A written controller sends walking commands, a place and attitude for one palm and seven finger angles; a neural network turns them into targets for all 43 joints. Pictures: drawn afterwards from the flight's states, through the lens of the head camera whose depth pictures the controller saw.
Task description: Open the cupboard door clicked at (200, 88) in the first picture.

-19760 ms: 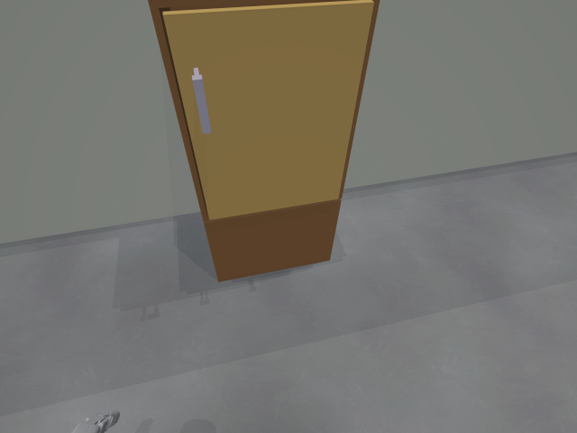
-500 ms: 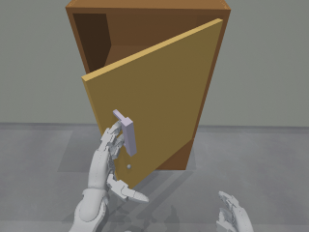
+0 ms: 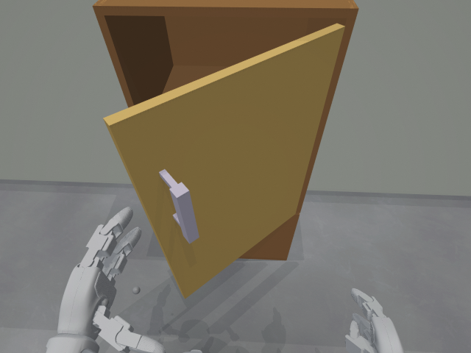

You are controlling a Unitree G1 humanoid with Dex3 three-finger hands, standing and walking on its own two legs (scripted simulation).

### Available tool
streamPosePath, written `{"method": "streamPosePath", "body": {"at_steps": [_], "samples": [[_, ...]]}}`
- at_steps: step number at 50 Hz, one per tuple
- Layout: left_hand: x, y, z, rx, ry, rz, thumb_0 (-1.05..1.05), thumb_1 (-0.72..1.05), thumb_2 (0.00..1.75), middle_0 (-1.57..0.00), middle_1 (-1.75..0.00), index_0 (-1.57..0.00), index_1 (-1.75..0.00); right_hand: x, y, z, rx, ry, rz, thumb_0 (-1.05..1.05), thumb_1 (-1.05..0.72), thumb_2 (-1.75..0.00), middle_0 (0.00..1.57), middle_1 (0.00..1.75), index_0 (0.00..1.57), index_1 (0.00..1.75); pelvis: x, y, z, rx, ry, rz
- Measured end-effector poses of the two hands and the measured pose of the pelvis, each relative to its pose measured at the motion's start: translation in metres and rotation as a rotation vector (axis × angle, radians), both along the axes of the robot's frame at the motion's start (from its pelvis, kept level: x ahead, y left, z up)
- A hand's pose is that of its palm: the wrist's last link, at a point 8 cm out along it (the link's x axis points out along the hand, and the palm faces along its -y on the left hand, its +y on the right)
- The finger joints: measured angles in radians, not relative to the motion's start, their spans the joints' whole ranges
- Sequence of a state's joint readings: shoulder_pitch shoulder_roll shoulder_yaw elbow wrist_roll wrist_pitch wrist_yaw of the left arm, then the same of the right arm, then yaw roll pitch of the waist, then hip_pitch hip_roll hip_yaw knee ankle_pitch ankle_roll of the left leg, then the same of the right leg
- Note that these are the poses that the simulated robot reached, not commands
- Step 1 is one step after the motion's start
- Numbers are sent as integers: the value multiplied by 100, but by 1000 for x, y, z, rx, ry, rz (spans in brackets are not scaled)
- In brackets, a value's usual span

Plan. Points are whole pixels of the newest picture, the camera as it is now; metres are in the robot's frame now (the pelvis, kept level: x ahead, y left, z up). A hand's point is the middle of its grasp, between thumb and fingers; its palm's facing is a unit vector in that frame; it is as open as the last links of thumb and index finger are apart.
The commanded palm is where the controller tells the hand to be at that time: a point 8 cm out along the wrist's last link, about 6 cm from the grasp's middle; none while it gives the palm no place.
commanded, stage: slide the hand sideways off the handle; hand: left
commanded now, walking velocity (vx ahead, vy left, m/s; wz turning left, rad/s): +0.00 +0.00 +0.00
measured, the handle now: (179, 207) +0.32 +0.12 +0.10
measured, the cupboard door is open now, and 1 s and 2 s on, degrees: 42 42 42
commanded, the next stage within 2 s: draw the hand back to the body in 0.14 s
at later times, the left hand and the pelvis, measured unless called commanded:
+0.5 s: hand (104, 291) +0.18 +0.18 +0.11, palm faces +0.01 -1.00 -0.06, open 16.3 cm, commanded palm +0.15 +0.24 +0.12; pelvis -0.01 +0.02 +0.00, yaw +0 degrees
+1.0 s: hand (45, 276) +0.18 +0.24 +0.14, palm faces +0.28 -0.91 -0.32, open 14.3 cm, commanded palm +0.14 +0.29 +0.17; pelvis +0.00 +0.03 +0.03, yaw -1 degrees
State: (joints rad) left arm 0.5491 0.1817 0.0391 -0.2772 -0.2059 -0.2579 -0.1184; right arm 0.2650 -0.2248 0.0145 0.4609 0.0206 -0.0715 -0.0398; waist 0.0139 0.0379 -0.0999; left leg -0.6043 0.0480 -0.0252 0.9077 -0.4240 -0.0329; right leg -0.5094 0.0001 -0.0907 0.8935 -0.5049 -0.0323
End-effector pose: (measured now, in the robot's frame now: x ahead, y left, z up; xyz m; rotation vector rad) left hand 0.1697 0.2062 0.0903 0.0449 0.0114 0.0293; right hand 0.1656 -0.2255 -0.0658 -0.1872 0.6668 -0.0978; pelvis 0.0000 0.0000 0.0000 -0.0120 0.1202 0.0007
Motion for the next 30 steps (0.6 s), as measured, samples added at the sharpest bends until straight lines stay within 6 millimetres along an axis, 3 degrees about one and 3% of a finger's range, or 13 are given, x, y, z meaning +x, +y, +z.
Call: {"method": "streamPosePath", "body": {"at_steps": [9, 15, 19, 30], "samples": [[-16, 17, 0, -8, -1, -18, -2, -50, 30, -15, -30, -15, -30, 2, -2, -1, -13, -17, -17, 1, -91, -90, 20, 30, 20, 30, -1, 3, -3, -6, 8, 7], [-16, 12, -1, -36, -25, -51, -2, -50, 30, -15, -30, -15, -30, 2, 9, 0, -12, -50, -2, 1, -91, -90, 20, 30, 20, 30, -8, 10, -6, -14, 9, 9], [-11, 13, 7, -8, -52, -71, -2, -50, 30, -15, -30, -15, -30, 0, 19, 2, 3, -61, -2, 1, -91, -90, 20, 30, 20, 30, -11, 14, -6, -15, 3, 4], [-15, 42, 29, 15, -39, -13, -2, -50, 30, -15, -30, -15, -30, -6, 37, 12, 28, -81, 1, 1, -91, -90, 20, 30, 20, 30, -10, 23, 4, -24, -36, 1]]}}
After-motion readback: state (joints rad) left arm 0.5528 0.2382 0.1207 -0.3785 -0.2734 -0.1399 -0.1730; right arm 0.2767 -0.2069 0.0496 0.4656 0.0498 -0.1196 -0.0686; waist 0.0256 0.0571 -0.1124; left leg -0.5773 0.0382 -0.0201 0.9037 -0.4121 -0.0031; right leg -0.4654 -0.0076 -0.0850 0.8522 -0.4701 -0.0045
